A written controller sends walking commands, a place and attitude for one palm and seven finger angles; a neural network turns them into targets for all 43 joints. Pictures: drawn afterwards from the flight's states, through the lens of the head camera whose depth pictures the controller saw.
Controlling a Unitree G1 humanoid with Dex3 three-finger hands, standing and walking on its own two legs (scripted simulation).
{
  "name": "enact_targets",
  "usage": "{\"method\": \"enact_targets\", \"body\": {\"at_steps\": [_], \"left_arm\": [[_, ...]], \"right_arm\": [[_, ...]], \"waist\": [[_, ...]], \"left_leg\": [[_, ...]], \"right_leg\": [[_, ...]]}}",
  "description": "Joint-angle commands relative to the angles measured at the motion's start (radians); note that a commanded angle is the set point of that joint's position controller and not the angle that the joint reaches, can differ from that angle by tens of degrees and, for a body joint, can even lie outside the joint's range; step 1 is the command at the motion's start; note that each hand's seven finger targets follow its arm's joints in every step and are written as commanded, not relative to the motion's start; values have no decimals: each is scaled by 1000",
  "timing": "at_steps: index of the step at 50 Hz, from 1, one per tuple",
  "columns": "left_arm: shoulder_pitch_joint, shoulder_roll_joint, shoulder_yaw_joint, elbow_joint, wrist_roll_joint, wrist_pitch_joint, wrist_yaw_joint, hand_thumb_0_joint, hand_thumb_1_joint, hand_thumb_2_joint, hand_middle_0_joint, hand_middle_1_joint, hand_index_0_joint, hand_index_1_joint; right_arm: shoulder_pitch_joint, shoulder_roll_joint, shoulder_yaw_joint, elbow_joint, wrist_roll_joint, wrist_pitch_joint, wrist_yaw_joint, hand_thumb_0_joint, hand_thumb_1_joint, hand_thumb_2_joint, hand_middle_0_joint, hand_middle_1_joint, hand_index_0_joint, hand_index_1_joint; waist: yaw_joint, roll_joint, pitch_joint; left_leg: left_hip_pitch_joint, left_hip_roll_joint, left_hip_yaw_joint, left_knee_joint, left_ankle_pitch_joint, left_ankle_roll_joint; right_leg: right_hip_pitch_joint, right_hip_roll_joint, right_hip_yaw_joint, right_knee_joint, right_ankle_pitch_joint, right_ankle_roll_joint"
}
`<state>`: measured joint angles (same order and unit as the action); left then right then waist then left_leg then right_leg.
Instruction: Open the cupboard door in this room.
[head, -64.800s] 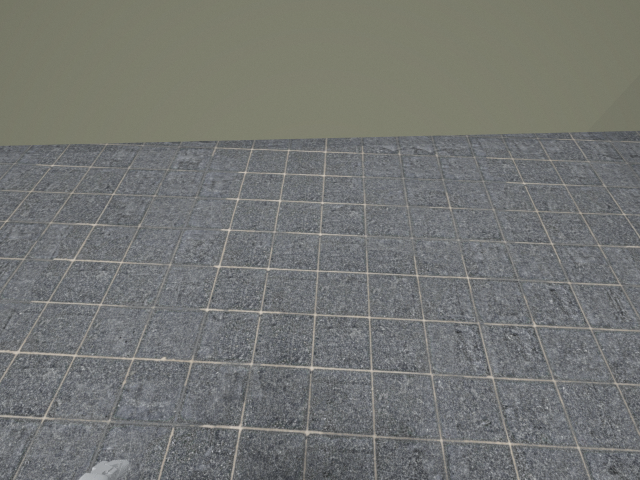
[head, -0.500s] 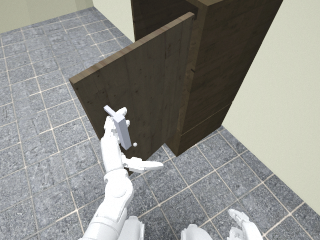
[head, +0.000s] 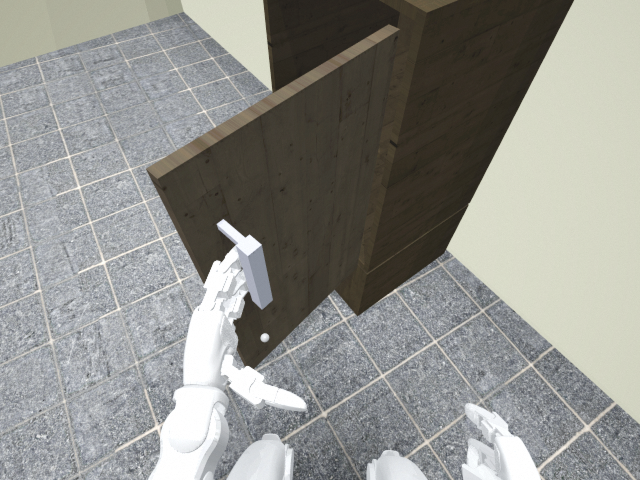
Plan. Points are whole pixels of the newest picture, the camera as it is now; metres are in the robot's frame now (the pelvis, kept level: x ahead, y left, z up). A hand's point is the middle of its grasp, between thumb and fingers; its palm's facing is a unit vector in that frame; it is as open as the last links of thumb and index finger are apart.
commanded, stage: slide the hand sideways off the handle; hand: left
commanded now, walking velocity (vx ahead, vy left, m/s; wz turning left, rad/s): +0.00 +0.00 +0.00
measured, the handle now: (245, 266) +0.36 +0.12 +0.05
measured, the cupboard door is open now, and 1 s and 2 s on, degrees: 100 100 100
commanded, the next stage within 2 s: draw the hand back to the body in 0.64 s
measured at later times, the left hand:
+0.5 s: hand (231, 387) +0.22 +0.11 +0.04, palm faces +0.01 -1.00 -0.02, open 16.3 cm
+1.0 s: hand (185, 394) +0.20 +0.14 +0.08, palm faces +0.02 -1.00 -0.06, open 16.3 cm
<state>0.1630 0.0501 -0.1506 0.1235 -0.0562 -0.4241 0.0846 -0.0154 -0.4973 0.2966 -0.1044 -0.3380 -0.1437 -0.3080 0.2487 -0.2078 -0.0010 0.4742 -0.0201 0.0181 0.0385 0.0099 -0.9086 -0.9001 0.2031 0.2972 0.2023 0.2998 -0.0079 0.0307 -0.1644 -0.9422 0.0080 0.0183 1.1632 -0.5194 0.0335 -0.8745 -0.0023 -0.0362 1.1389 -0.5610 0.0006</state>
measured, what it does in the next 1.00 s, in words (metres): stands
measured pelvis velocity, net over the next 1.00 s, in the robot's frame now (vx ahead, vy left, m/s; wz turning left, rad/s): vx -0.01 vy -0.02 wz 0.02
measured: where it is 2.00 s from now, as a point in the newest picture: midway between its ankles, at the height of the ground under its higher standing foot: outside the picture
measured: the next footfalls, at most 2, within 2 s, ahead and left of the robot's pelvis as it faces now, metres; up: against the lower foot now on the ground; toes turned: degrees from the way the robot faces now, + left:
none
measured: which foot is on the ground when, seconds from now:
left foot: down 0.00-1.00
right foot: down 0.00-1.00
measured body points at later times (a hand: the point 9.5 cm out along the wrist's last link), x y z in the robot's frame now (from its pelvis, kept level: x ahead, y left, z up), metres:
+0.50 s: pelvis +0.00 -0.02 -0.01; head +0.08 -0.02 +0.43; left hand +0.21 +0.17 +0.04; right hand +0.20 -0.24 -0.10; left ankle +0.02 +0.10 -0.65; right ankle -0.01 -0.12 -0.65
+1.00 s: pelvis -0.01 -0.02 +0.00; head +0.04 -0.03 +0.45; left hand +0.19 +0.20 +0.09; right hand +0.17 -0.25 -0.08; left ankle +0.02 +0.10 -0.65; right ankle -0.01 -0.12 -0.65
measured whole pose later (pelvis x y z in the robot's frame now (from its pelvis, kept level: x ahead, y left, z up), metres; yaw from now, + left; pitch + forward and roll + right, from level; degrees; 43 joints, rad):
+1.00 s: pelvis -0.01 -0.02 +0.00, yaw +1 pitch +14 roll -2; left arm 0.48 0.22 0.08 -0.21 -0.25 -0.32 -0.15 -0.02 -0.50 0.30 -0.15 -0.30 -0.15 -0.30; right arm 0.27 -0.21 0.02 0.45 0.02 -0.05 -0.07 0.01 -0.91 -0.90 0.20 0.30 0.20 0.30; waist 0.00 0.06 -0.17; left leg -0.89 0.03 -0.04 1.15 -0.50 -0.01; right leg -0.81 0.02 -0.09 1.11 -0.55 -0.04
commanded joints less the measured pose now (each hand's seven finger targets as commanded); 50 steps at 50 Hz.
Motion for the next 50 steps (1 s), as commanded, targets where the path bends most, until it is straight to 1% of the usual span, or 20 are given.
{"method": "enact_targets", "body": {"at_steps": [1, 3, 6, 8, 11, 13, 14, 15, 20, 24, 25, 30, 32, 35, 37, 38, 40, 41, 47, 50], "left_arm": [[-39, 10, -27, -271, 37, -69, -16, 0, -500, 300, -150, -300, -150, -300], [-38, 6, -39, -302, 34, -70, -28, 0, -500, 300, -150, -300, -150, -300], [32, 28, -12, -344, 16, -65, -40, 0, -500, 300, -150, -300, -150, -300], [57, 29, -15, -363, 9, -55, -51, 0, -500, 300, -150, -300, -150, -300], [105, 63, 26, -390, -3, -46, -62, 0, -500, 300, -150, -300, -150, -300], [142, 59, 27, -404, -14, -43, -74, 0, -500, 300, -150, -300, -150, -300], [143, 68, 37, -407, -20, -43, -80, 0, -500, 300, -150, -300, -150, -300], [159, 94, 66, -403, -25, -43, -85, 0, -500, 300, -150, -300, -150, -300], [249, 132, 121, -423, -66, -55, -134, 0, -500, 300, -150, -300, -150, -300], [227, 148, 142, -445, -95, -68, -174, 0, -500, 300, -150, -300, -150, -300], [235, 159, 155, -435, -106, -67, -183, 0, -500, 300, -150, -300, -150, -300], [295, 203, 227, -452, -152, -77, -227, 0, -500, 300, -150, -300, -150, -300], [265, 183, 195, -467, -162, -77, -240, 0, -500, 300, -150, -300, -150, -300], [243, 209, 223, -427, -167, -68, -246, 0, -500, 300, -150, -300, -150, -300], [213, 223, 238, -420, -166, -65, -250, 0, -500, 300, -150, -300, -150, -300], [218, 243, 254, -472, -170, -64, -248, 0, -500, 300, -150, -300, -150, -300], [231, 293, 301, -528, -182, -44, -238, 0, -500, 300, -150, -300, -150, -300], [256, 292, 305, -560, -184, -34, -234, 0, -500, 300, -150, -300, -150, -300], [316, 247, 279, -529, -198, 55, -231, 0, -500, 300, -150, -300, -150, -300], [310, 277, 315, -496, -208, 77, -243, 0, -500, 300, -150, -300, -150, -300]], "right_arm": [[-45, -115, -45, -165, 1, -51, -15, 0, -900, -900, 200, 300, 200, 300], [-40, -113, -44, -166, 3, -54, -19, 0, -900, -900, 200, 300, 200, 300], [-40, -109, -43, -173, 3, -59, -27, 0, -900, -900, 200, 300, 200, 300], [-43, -108, -40, -183, 6, -60, -31, 0, -900, -900, 200, 300, 200, 300], [-38, -107, -41, -187, 7, -64, -40, 0, -900, -900, 200, 300, 200, 300], [-42, -104, -38, -193, 8, -67, -43, 0, -900, -900, 200, 300, 200, 300], [-41, -105, -38, -191, 7, -70, -45, 0, -900, -900, 200, 300, 200, 300], [-38, -109, -38, -190, 8, -72, -50, 0, -900, -900, 200, 300, 200, 300], [-46, -109, -38, -192, 11, -85, -59, 0, -900, -900, 200, 300, 200, 300], [-53, -114, -40, -189, 14, -100, -69, 0, -900, -900, 200, 300, 200, 300], [-52, -116, -39, -187, 14, -104, -73, 0, -900, -900, 200, 300, 200, 300], [-60, -118, -46, -183, 21, -120, -86, 0, -900, -900, 200, 300, 200, 300], [-59, -118, -43, -182, 22, -129, -87, 0, -900, -900, 200, 300, 200, 300], [-56, -123, -44, -171, 22, -136, -97, 0, -900, -900, 200, 300, 200, 300], [-58, -128, -43, -168, 23, -140, -99, 0, -900, -900, 200, 300, 200, 300], [-60, -128, -44, -178, 25, -142, -100, 0, -900, -900, 200, 300, 200, 300], [-52, -126, -43, -189, 31, -140, -106, 0, -900, -900, 200, 300, 200, 300], [-56, -121, -42, -195, 35, -140, -107, 0, -900, -900, 200, 300, 200, 300], [-44, -119, -31, -197, 50, -132, -115, 0, -900, -900, 200, 300, 200, 300], [-47, -128, -25, -193, 50, -134, -122, 0, -900, -900, 200, 300, 200, 300]], "waist": [[-12, -35, -258], [-21, -25, -251], [-8, -22, -293], [-12, -23, -275], [-7, -42, -290], [-7, -22, -275], [-13, -40, -269], [-10, -56, -267], [1, -40, -254], [-12, -21, -226], [-15, -47, -218], [8, -26, -247], [-10, -9, -234], [-21, -63, -200], [-16, -40, -199], [3, -5, -226], [15, -2, -265], [27, 26, -280], [-5, -17, -160], [-10, -56, -100]], "left_leg": [[253, 3, -75, -146, 305, -28], [256, 2, -82, -140, 313, -30], [263, -1, -79, -129, 339, -30], [250, -4, -80, -130, 327, -29], [240, -6, -76, -114, 343, -26], [230, -9, -71, -112, 331, -27], [217, -10, -69, -107, 321, -25], [202, -10, -72, -103, 316, -24], [164, -17, -59, -89, 293, -21], [134, -19, -55, -72, 235, -19], [115, -18, -58, -68, 225, -17], [93, -20, -51, -52, 216, -18], [88, -21, -51, -42, 202, -17], [39, -16, -55, -22, 157, -15], [29, -17, -50, -20, 135, -16], [58, -17, -49, -38, 144, -16], [97, -18, -46, -66, 163, -12], [131, -19, -44, -89, 182, -13], [200, -20, -52, -179, 162, -11], [203, -17, -60, -207, 138, -11]], "right_leg": [[69, 21, -24, -107, 317, -41], [59, 20, -28, -101, 319, -41], [79, 22, -24, -95, 347, -40], [82, 23, -27, -97, 344, -39], [96, 25, -22, -93, 374, -37], [95, 25, -22, -94, 372, -37], [102, 25, -21, -98, 379, -35], [106, 28, -18, -96, 375, -37], [127, 28, -5, -102, 385, -35], [92, 26, 2, -106, 330, -30], [98, 28, 9, -112, 320, -30], [121, 27, 31, -115, 299, -27], [100, 21, 39, -121, 292, -21], [81, 19, 60, -140, 221, -15], [70, 16, 70, -147, 168, -17], [86, 18, 67, -150, 163, -23], [146, 21, 73, -176, 179, -22], [165, 22, 64, -180, 204, -24], [185, 31, 21, -260, 194, -12], [194, 32, 24, -302, 145, -11]]}}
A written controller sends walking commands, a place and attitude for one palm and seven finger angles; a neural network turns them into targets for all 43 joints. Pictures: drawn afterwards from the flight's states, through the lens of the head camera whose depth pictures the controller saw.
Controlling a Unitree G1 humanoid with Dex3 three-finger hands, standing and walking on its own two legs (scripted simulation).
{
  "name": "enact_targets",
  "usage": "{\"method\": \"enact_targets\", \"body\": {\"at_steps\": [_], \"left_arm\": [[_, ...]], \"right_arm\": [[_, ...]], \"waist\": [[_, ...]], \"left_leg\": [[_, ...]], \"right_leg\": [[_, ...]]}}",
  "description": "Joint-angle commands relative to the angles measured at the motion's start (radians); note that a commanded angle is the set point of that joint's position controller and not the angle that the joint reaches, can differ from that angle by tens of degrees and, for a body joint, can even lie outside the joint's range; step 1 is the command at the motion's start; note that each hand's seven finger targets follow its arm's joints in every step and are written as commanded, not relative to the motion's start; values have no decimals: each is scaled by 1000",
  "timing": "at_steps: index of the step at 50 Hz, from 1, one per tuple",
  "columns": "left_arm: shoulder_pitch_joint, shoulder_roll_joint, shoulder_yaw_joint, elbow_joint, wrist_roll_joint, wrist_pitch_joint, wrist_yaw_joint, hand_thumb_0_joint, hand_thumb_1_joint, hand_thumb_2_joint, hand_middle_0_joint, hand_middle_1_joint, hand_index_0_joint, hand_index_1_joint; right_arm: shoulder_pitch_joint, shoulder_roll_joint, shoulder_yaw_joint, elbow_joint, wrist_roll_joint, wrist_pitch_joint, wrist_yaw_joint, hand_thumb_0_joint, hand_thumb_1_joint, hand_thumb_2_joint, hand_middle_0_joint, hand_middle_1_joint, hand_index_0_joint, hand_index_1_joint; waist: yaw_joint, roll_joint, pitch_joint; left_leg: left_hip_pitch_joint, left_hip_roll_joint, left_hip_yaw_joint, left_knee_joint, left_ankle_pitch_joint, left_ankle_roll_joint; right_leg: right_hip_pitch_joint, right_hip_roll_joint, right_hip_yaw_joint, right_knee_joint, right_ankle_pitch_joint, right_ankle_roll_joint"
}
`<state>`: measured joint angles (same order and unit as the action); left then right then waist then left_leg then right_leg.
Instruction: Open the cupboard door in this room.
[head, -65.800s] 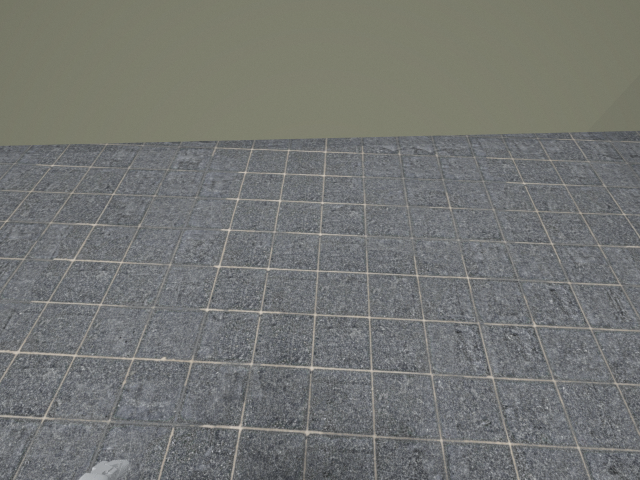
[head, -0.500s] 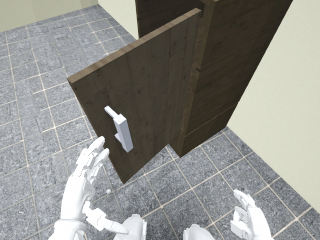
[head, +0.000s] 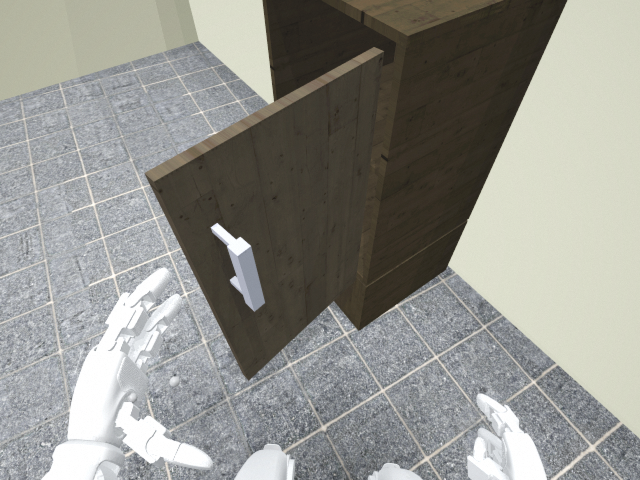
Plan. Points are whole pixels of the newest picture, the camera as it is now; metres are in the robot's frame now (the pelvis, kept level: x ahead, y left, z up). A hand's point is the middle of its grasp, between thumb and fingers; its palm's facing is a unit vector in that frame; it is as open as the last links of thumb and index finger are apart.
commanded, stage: draw the hand back to the body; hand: left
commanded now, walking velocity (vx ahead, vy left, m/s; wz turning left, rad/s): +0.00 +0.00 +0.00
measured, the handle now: (238, 268) +0.37 +0.13 +0.04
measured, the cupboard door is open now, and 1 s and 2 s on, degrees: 100 100 100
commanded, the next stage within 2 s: step back with the hand held close in 1.32 s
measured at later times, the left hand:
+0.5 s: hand (72, 350) +0.22 +0.24 +0.14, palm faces +0.23 -0.90 -0.37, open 14.3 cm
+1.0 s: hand out of the picture +0.23 +0.29 +0.25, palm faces +0.45 -0.80 -0.40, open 8.5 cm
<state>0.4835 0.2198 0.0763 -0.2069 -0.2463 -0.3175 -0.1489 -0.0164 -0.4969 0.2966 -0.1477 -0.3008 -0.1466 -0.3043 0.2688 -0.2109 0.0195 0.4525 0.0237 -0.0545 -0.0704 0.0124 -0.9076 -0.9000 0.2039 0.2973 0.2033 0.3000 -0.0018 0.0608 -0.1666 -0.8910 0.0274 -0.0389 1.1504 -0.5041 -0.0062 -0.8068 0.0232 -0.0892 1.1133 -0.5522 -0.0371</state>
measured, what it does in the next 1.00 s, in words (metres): rises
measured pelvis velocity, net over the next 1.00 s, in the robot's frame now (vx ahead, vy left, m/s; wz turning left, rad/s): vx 0.04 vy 0.02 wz -0.02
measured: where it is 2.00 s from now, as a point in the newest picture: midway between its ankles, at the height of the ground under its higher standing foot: outside the picture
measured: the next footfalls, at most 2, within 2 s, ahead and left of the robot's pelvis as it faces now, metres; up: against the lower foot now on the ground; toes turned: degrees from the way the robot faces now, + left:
none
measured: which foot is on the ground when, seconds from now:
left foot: down 0.00-1.00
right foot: down 0.00-1.00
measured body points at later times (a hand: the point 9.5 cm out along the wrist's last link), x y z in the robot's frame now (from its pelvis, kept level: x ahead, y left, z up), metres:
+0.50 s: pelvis +0.03 +0.02 +0.06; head +0.03 +0.01 +0.51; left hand +0.20 +0.28 +0.16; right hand +0.21 -0.20 -0.01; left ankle +0.03 +0.12 -0.65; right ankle +0.00 -0.10 -0.65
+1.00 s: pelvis +0.04 +0.02 +0.09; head +0.02 +0.01 +0.54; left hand +0.20 +0.33 +0.27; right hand +0.23 -0.19 +0.01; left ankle +0.03 +0.12 -0.65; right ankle +0.00 -0.10 -0.65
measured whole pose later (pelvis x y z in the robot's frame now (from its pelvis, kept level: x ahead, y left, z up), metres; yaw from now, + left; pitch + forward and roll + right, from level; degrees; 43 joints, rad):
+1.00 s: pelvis +0.04 +0.02 +0.09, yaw -1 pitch -3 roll -1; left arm 0.46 0.37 0.35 -0.41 -0.08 -0.05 0.12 0.00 0.70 0.81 -0.20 -0.30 -0.20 -0.31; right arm 0.20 -0.23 0.04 0.61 0.00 -0.08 -0.09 0.01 -0.91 -0.90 0.21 0.30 0.20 0.30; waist 0.07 0.06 -0.01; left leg -0.15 -0.01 0.03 0.46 -0.27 0.03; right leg -0.08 0.00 -0.02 0.41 -0.28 0.01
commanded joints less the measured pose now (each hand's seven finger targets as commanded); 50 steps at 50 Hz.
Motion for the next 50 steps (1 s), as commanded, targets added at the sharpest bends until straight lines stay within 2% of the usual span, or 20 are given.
{"method": "enact_targets", "body": {"at_steps": [1, 3, 7, 8, 10, 12, 13, 14, 15, 16, 18, 20, 22, 30, 36, 41, 43, 47, 48, 50], "left_arm": [[-7, 95, 78, -169, -24, -27, -20, 0, -500, 300, -150, -300, -150, -300], [-26, 126, 107, -213, -35, -31, -31, 0, -500, 300, -150, -300, -150, -300], [0, 153, 158, -239, -66, -32, -53, 0, -500, 300, -150, -300, -150, -300], [2, 150, 153, -253, -68, -29, -60, 0, -465, 315, -151, -300, -151, -300], [13, 159, 167, -259, -77, -15, -71, 0, -395, 345, -154, -300, -154, -300], [16, 153, 166, -266, -85, 6, -84, 0, -325, 375, -156, -300, -156, -300], [-2, 337, 216, -342, 87, 71, 63, 0, -290, 390, -158, -300, -158, -300], [53, 231, 163, -335, 102, 120, 130, 0, -255, 405, -159, -300, -159, -300], [51, 215, 141, -352, 131, 155, 174, 0, -220, 420, -160, -300, -160, -300], [103, 191, 123, -324, 151, 186, 206, 0, -185, 435, -161, -300, -161, -300], [83, 216, 137, -366, 174, 215, 247, 0, -115, 465, -164, -300, -164, -300], [63, 241, 159, -373, 187, 234, 273, 0, -45, 495, -166, -300, -166, -300], [40, 235, 156, -386, 197, 241, 286, 0, 25, 525, -169, -300, -169, -300], [32, 259, 229, -364, 196, 255, 294, 0, 305, 645, -179, -300, -179, -300], [-2, 278, 284, -406, 190, 244, 286, 0, 515, 735, -186, -300, -186, -300], [-63, 295, 327, -420, 184, 230, 283, 0, 690, 810, -192, -300, -192, -300], [-75, 312, 358, -419, 181, 222, 285, 0, 760, 840, -195, -300, -195, -300], [-115, 344, 412, -425, 174, 206, 285, 0, 900, 900, -200, -300, -200, -300], [-89, 304, 384, -383, 175, 208, 280, 0, 900, 900, -200, -300, -200, -300], [-62, 264, 347, -334, 170, 213, 270, 0, 900, 900, -200, -300, -200, -300]], "right_arm": [[-69, -126, -42, -178, 7, -65, -14, 0, -900, -900, 200, 300, 200, 300], [-61, -130, -40, -179, 7, -72, -16, 0, -900, -900, 200, 300, 200, 300], [-58, -125, -37, -172, 13, -87, -20, 0, -900, -900, 200, 300, 200, 300], [-60, -126, -35, -172, 17, -91, -19, 0, -900, -900, 200, 300, 200, 300], [-58, -126, -37, -169, 19, -99, -18, 0, -900, -900, 200, 300, 200, 300], [-60, -126, -34, -167, 24, -104, -17, 0, -900, -900, 200, 300, 200, 300], [-71, -130, -42, -170, 11, -85, -44, 0, -900, -900, 200, 300, 200, 300], [-66, -106, -29, -174, 7, -78, -54, 0, -900, -900, 200, 300, 200, 300], [-63, -107, -25, -162, 7, -74, -55, 0, -900, -900, 200, 300, 200, 300], [-66, -99, -22, -151, 7, -64, -58, 0, -900, -900, 200, 300, 200, 300], [-72, -109, -20, -147, 5, -52, -61, 0, -900, -900, 200, 300, 200, 300], [-87, -115, -13, -138, -1, -53, -65, 0, -900, -900, 200, 300, 200, 300], [-90, -114, -8, -129, 0, -61, -68, 0, -900, -900, 200, 300, 200, 300], [-128, -122, -5, -72, -9, -80, -54, 0, -900, -900, 200, 300, 200, 300], [-150, -119, -8, -47, -14, -88, -35, 0, -900, -900, 200, 300, 200, 300], [-167, -120, -11, -28, -15, -87, -27, 0, -900, -900, 200, 300, 200, 300], [-170, -122, -15, -22, -17, -87, -27, 0, -900, -900, 200, 300, 200, 300], [-185, -124, -20, -9, -16, -88, -24, 0, -900, -900, 200, 300, 200, 300], [-186, -119, -21, -1, -16, -87, -23, 0, -900, -900, 200, 300, 200, 300], [-184, -126, -25, -1, -15, -78, -16, 0, -900, -900, 200, 300, 200, 300]], "waist": [[-16, -81, -85], [-8, -43, -102], [5, -25, -119], [6, 6, -112], [5, -17, -121], [4, 12, -92], [63, 16, -136], [32, 21, -84], [33, 29, -70], [26, 26, -19], [25, -3, -44], [29, -29, -32], [26, -20, -11], [49, -20, 38], [58, 7, 50], [59, 36, 84], [63, 9, 78], [70, 29, 81], [64, 34, 105], [62, -8, 132]], "left_leg": [[156, -39, 1, -201, 114, 28], [195, -38, 0, -223, 134, 28], [251, -38, 2, -249, 194, 28], [273, -37, 0, -267, 208, 26], [300, -33, -5, -280, 240, 28], [319, -34, -6, -301, 250, 25], [366, -20, 16, -358, 262, 33], [389, -22, 20, -383, 252, 33], [413, -21, 18, -398, 261, 35], [423, -15, 26, -408, 272, 36], [479, -11, 20, -440, 309, 37], [512, -10, 19, -474, 332, 39], [565, -5, 18, -508, 355, 38], [678, 4, 17, -626, 497, 27], [747, 11, 21, -687, 602, 15], [775, 14, 20, -734, 564, 9], [786, 15, 20, -748, 554, 11], [790, 9, 30, -763, 527, 13], [794, 8, 36, -765, 515, 13], [781, 9, 36, -774, 499, 15]], "right_leg": [[132, 2, 83, -292, 123, 29], [155, 4, 71, -295, 150, 24], [214, 7, 69, -310, 237, 23], [214, 11, 52, -306, 255, 20], [233, 17, 43, -310, 296, 22], [241, 17, 32, -320, 314, 22], [276, -18, 102, -392, 322, 8], [274, -24, 91, -417, 307, 11], [295, -22, 84, -434, 313, 11], [300, -23, 71, -441, 323, 16], [344, -22, 58, -461, 352, 18], [395, -23, 55, -494, 374, 17], [410, -24, 50, -518, 388, 19], [568, -28, 45, -621, 480, 17], [642, -26, 44, -670, 539, 18], [664, -21, 48, -712, 508, 16], [677, -17, 47, -722, 507, 17], [704, -18, 54, -742, 516, 14], [688, -17, 54, -748, 509, 17], [694, -17, 53, -761, 501, 16]]}}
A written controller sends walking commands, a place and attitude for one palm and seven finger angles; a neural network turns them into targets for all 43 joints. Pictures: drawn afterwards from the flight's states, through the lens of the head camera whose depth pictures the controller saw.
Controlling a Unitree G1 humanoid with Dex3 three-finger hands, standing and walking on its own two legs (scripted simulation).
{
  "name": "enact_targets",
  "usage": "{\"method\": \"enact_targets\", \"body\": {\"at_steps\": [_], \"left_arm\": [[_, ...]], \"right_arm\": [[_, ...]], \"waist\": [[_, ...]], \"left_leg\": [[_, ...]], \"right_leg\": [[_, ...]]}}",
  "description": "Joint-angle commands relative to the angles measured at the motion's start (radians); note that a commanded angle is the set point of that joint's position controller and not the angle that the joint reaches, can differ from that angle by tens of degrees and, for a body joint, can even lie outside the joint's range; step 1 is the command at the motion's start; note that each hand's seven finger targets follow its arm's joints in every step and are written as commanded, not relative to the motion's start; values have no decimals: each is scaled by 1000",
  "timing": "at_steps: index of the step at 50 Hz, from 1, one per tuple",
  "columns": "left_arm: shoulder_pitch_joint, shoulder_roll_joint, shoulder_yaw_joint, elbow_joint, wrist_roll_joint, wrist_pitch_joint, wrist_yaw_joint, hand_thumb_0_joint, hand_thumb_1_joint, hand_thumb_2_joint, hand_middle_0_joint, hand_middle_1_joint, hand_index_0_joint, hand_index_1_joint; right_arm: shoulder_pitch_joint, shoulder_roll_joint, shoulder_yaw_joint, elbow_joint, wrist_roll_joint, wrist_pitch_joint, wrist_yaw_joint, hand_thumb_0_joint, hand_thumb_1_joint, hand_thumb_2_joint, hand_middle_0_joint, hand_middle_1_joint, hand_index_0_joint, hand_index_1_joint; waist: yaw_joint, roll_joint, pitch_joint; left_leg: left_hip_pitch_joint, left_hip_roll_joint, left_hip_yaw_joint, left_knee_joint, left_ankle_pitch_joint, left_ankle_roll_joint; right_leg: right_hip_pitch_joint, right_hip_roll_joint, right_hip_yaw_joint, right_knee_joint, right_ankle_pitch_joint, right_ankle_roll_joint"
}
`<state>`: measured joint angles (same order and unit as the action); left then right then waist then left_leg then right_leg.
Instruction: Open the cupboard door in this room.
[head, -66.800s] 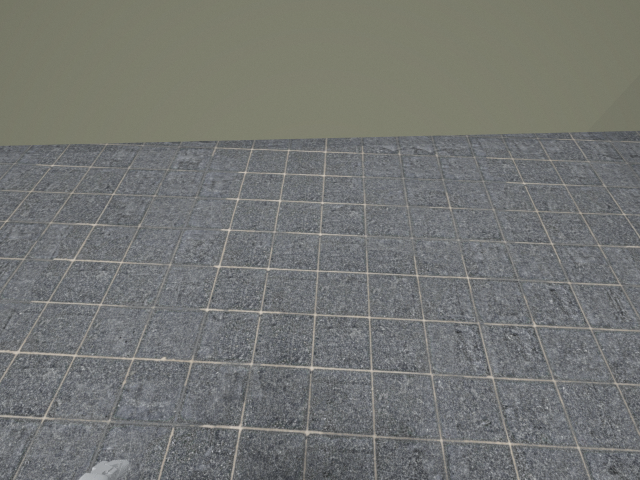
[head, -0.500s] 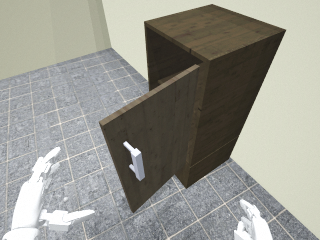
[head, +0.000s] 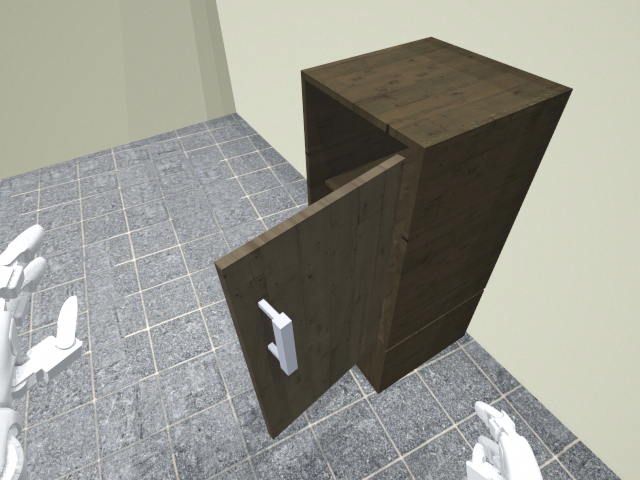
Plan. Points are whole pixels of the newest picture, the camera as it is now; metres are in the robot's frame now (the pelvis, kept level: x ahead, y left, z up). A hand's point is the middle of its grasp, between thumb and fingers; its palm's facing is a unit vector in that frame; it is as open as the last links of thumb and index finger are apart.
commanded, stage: draw the hand back to the body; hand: left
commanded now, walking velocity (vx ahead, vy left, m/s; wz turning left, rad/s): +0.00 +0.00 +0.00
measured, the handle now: (277, 337) +0.33 +0.12 -0.05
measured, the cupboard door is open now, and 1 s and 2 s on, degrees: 100 100 100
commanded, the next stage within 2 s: step back with the hand held close in 0.32 s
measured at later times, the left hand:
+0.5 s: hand (94, 348) +0.18 +0.24 +0.16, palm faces +0.45 -0.80 -0.40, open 7.4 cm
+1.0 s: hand (55, 384) +0.15 +0.26 +0.16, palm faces +0.35 -0.79 -0.50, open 7.4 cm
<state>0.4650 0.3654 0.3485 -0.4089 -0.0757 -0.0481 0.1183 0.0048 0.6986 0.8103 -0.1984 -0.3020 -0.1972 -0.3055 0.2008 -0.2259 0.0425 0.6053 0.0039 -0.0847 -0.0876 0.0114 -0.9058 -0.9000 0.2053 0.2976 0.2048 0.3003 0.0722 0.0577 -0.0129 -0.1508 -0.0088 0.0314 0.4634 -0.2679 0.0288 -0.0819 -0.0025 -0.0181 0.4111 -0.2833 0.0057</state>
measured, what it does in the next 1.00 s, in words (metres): shifts its weight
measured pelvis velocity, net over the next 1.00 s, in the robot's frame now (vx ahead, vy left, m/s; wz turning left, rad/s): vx -0.06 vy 0.00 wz -0.03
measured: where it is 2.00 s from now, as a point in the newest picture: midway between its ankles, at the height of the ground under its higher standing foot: outside the picture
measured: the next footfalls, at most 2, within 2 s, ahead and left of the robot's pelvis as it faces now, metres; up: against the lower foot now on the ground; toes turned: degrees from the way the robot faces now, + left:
right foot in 1.72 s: -0.25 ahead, -0.09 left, +0.00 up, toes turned -3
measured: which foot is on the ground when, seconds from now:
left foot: down 0.00-1.00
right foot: down 0.00-1.00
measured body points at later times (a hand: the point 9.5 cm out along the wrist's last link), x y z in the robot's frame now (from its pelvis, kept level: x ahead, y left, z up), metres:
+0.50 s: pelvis -0.01 -0.02 +0.00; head -0.02 -0.05 +0.45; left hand +0.15 +0.28 +0.18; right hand +0.18 -0.25 -0.08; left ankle -0.01 +0.10 -0.74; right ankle -0.04 -0.12 -0.74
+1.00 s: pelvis -0.06 +0.00 +0.00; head -0.04 +0.00 +0.45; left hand +0.12 +0.30 +0.18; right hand +0.11 -0.25 -0.08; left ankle -0.01 +0.10 -0.74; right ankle -0.04 -0.12 -0.74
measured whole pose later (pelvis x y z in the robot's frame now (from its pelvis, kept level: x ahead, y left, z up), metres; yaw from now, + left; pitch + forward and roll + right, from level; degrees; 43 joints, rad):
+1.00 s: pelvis -0.06 +0.00 +0.00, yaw -2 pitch +1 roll -1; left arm 0.57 0.43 0.40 -0.48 -0.05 -0.17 0.14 0.01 0.89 0.89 -0.21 -0.30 -0.21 -0.31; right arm 0.18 -0.23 -0.01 0.55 0.02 0.01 -0.10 0.01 -0.91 -0.90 0.20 0.30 0.20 0.30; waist 0.00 0.03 0.02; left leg -0.31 0.01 0.06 0.47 -0.17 0.04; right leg -0.26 0.02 0.01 0.42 -0.18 0.01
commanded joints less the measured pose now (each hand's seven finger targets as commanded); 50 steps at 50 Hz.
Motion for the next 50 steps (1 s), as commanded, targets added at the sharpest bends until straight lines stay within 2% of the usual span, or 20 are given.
{"method": "enact_targets", "body": {"at_steps": [1, 3, 7, 11, 12, 13, 18, 21, 22, 23, 24, 25, 27, 32, 34, 35, 37, 42, 48, 50], "left_arm": [[-53, 122, 71, -137, -2, -57, 0, 0, 900, 900, -200, -300, -200, -300], [-72, 148, 90, -151, 0, -65, 2, 0, 900, 900, -200, -300, -200, -300], [-97, 179, 111, -182, 3, -75, 8, 0, 900, 900, -200, -300, -200, -300], [-109, 184, 113, -208, 5, -84, 12, 0, 900, 900, -200, -300, -200, -300], [-89, 181, 115, -188, 4, -85, 13, 0, 900, 900, -200, -300, -200, -300], [-92, 172, 107, -198, 5, -86, 12, 0, 900, 900, -200, -300, -200, -300], [-89, 165, 101, -172, 4, -90, 9, 0, 900, 900, -200, -300, -200, -300], [-78, 155, 96, -140, -2, -89, 5, 0, 900, 900, -200, -300, -200, -300], [-152, 179, 99, -227, 1, -101, 5, 0, 900, 900, -200, -300, -200, -300], [-204, 288, 217, -241, 16, -140, 15, 0, 900, 900, -200, -300, -200, -300], [-98, 222, 174, -154, 17, -145, 8, 0, 900, 900, -200, -300, -200, -300], [-87, 214, 162, -165, 22, -155, 6, 0, 900, 900, -200, -300, -200, -300], [-9, 180, 134, -131, 22, -158, 2, 0, 900, 900, -200, -300, -200, -300], [39, 213, 160, -184, 20, -161, 13, 0, 900, 900, -200, -300, -200, -300], [56, 234, 182, -214, 18, -161, 19, 0, 900, 900, -200, -300, -200, -300], [60, 254, 200, -230, 17, -161, 24, 0, 900, 900, -200, -300, -200, -300], [91, 246, 200, -233, 14, -157, 27, 0, 900, 900, -200, -300, -200, -300], [103, 239, 193, -238, 15, -159, 38, 0, 900, 900, -200, -300, -200, -300], [96, 238, 195, -254, 28, -187, 52, 0, 900, 900, -200, -300, -200, -300], [71, 239, 195, -275, 37, -197, 55, 0, 900, 900, -200, -300, -200, -300]], "right_arm": [[-121, -113, -51, -157, 5, -45, 3, 0, -900, -900, 200, 300, 200, 300], [-124, -115, -55, -156, 1, -44, 0, 0, -900, -900, 200, 300, 200, 300], [-138, -109, -54, -151, 0, -51, -8, 0, -900, -900, 200, 300, 200, 300], [-143, -103, -55, -144, 0, -64, -12, 0, -900, -900, 200, 300, 200, 300], [-139, -101, -55, -139, -1, -68, -12, 0, -900, -900, 200, 300, 200, 300], [-141, -101, -56, -137, 1, -70, -11, 0, -900, -900, 200, 300, 200, 300], [-139, -104, -59, -130, -1, -75, -11, 0, -900, -900, 200, 300, 200, 300], [-144, -104, -61, -129, 0, -73, -11, 0, -900, -900, 200, 300, 200, 300], [-153, -105, -62, -136, 1, -78, -9, 0, -900, -900, 200, 300, 200, 300], [-135, -125, -63, -162, 8, -58, -9, 0, -900, -900, 200, 300, 200, 300], [-130, -118, -68, -139, -1, -42, -8, 0, -900, -900, 200, 300, 200, 300], [-132, -122, -73, -147, 0, -29, -3, 0, -900, -900, 200, 300, 200, 300], [-127, -124, -80, -152, -2, -11, -2, 0, -900, -900, 200, 300, 200, 300], [-130, -124, -89, -186, 7, 27, -11, 0, -900, -900, 200, 300, 200, 300], [-130, -125, -92, -199, 9, 40, -13, 0, -900, -900, 200, 300, 200, 300], [-134, -127, -93, -202, 9, 47, -16, 0, -900, -900, 200, 300, 200, 300], [-132, -119, -94, -213, 12, 53, -15, 0, -900, -900, 200, 300, 200, 300], [-124, -125, -98, -218, 14, 58, -17, 0, -900, -900, 200, 300, 200, 300], [-112, -134, -96, -218, 15, 40, -18, 0, -900, -900, 200, 300, 200, 300], [-108, -142, -97, -221, 14, 29, -19, 0, -900, -900, 200, 300, 200, 300]], "waist": [[-14, -9, -12], [-10, -27, -34], [-6, -5, -48], [-7, 26, -55], [-7, 13, -39], [-8, 37, -38], [-10, 8, -20], [-9, -34, -4], [-9, -1, -43], [-51, -28, 30], [-56, -66, 4], [-54, -45, -7], [-59, -49, -55], [-60, -41, -150], [-59, -38, -171], [-57, -12, -185], [-56, -23, -186], [-64, -20, -145], [-72, -2, -82], [-74, 28, -60]], "left_leg": [[42, 45, -30, -90, 250, -16], [48, 40, -28, -96, 225, -11], [63, 33, -20, -91, 203, -6], [75, 29, -14, -87, 203, -6], [75, 29, -13, -88, 202, -6], [81, 28, -11, -88, 212, -7], [86, 28, -6, -90, 206, -5], [82, 29, -4, -91, 207, 0], [101, 27, -4, -89, 204, 1], [44, 38, -13, -38, 142, 14], [42, 34, -22, -16, 137, 12], [30, 31, -24, -14, 160, 9], [52, 45, -13, -21, 221, 6], [68, 69, -9, -40, 392, 2], [56, 73, -13, -42, 432, 1], [46, 71, -16, -39, 459, 1], [35, 77, -15, -41, 457, -1], [-47, 82, -26, -58, 317, 1], [-219, 89, -66, -120, -23, 23], [-299, 98, -91, -144, -140, 35]], "right_leg": [[-37, 8, -15, -63, 231, -24], [-27, 9, -13, -70, 220, -22], [-23, 7, -3, -86, 210, -22], [-19, 4, 6, -96, 213, -23], [-28, 5, 2, -99, 213, -22], [-29, 6, 5, -100, 221, -22], [-39, 7, 7, -112, 214, -18], [-41, 7, 12, -120, 220, -15], [-32, 3, 18, -120, 220, -14], [-154, -41, 122, -176, 276, -14], [-147, -64, 124, -172, 306, -19], [-135, -72, 122, -159, 359, -21], [-126, -68, 101, -127, 422, -12], [-77, -48, 55, -57, 516, 2], [-62, -40, 49, -33, 531, 3], [-44, -42, 46, -20, 552, 1], [-52, -35, 46, -5, 537, 4], [-79, -31, 58, -11, 425, 7], [-65, -15, 73, -14, 189, 5], [-41, -7, 75, 2, 126, 5]]}}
